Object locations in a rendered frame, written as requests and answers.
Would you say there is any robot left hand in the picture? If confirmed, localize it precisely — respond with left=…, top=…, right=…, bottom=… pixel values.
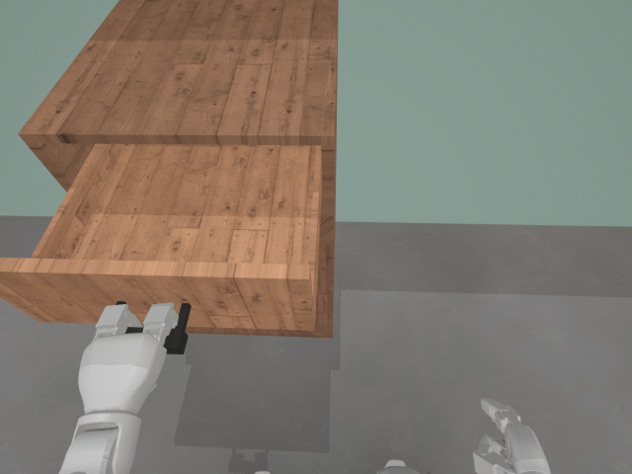
left=78, top=302, right=179, bottom=415

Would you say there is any cabinet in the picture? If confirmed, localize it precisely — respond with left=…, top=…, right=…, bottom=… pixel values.
left=18, top=0, right=339, bottom=338

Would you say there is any handle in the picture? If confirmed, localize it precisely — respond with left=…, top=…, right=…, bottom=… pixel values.
left=116, top=301, right=192, bottom=355

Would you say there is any robot right hand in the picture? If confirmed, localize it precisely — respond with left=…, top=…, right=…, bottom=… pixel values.
left=473, top=398, right=551, bottom=474

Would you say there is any robot right shin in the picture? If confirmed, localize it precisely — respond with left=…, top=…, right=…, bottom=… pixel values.
left=384, top=459, right=406, bottom=468

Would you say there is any left robot forearm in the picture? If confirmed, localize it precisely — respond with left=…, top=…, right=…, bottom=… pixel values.
left=58, top=410, right=141, bottom=474

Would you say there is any drawer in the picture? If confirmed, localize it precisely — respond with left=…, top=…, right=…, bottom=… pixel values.
left=0, top=144, right=322, bottom=331

